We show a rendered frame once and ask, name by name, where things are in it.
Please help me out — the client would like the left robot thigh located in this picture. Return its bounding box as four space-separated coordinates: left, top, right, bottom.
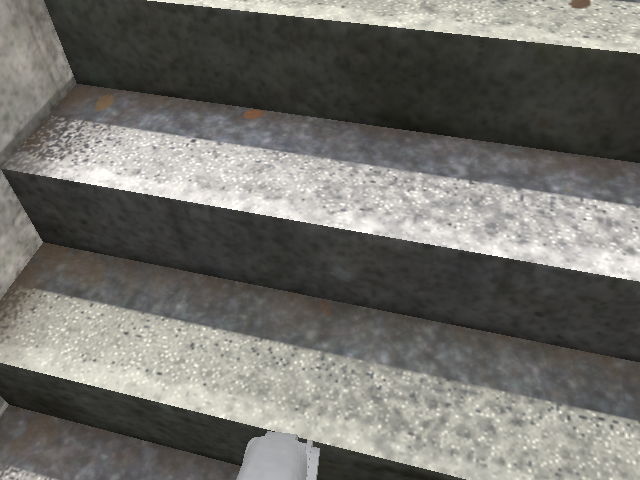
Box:
236 431 320 480

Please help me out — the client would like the robot left shin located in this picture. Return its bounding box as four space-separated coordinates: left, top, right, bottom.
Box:
242 437 259 464

